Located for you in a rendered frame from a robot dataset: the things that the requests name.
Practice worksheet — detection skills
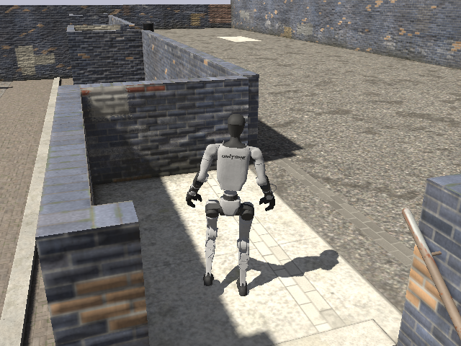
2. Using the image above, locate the robot left forearm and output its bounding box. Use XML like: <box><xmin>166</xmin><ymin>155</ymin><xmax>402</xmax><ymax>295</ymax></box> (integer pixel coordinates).
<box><xmin>188</xmin><ymin>171</ymin><xmax>203</xmax><ymax>196</ymax></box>

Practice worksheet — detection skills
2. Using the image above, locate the right robot upper arm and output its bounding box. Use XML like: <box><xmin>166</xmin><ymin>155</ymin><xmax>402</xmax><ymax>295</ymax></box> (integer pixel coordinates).
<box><xmin>249</xmin><ymin>146</ymin><xmax>267</xmax><ymax>186</ymax></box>

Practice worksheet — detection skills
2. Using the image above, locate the robot right shin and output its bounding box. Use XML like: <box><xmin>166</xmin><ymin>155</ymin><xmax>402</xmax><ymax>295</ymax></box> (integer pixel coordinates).
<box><xmin>238</xmin><ymin>239</ymin><xmax>249</xmax><ymax>287</ymax></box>

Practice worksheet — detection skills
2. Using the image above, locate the left robot upper arm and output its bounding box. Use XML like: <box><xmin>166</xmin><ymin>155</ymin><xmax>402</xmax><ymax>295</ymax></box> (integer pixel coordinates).
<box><xmin>197</xmin><ymin>143</ymin><xmax>220</xmax><ymax>183</ymax></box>

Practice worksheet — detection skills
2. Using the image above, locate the left robot hand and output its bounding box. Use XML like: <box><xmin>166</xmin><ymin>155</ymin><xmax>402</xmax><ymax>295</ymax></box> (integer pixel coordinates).
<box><xmin>186</xmin><ymin>192</ymin><xmax>202</xmax><ymax>208</ymax></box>

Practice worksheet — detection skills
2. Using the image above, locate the robot right forearm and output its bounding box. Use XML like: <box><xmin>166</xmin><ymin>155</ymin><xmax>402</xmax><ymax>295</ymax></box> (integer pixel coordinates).
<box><xmin>260</xmin><ymin>176</ymin><xmax>274</xmax><ymax>200</ymax></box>

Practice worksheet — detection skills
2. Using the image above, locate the robot shin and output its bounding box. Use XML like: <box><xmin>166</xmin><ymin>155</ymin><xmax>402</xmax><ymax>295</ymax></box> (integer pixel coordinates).
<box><xmin>238</xmin><ymin>239</ymin><xmax>249</xmax><ymax>287</ymax></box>
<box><xmin>205</xmin><ymin>227</ymin><xmax>215</xmax><ymax>277</ymax></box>

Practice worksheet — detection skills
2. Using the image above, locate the right robot hand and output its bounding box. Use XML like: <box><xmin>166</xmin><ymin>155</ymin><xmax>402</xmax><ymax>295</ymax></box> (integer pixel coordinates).
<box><xmin>259</xmin><ymin>197</ymin><xmax>275</xmax><ymax>211</ymax></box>

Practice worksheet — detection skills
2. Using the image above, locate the robot left shin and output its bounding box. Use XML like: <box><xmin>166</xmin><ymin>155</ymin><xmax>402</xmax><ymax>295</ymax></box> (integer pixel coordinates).
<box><xmin>205</xmin><ymin>227</ymin><xmax>215</xmax><ymax>277</ymax></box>

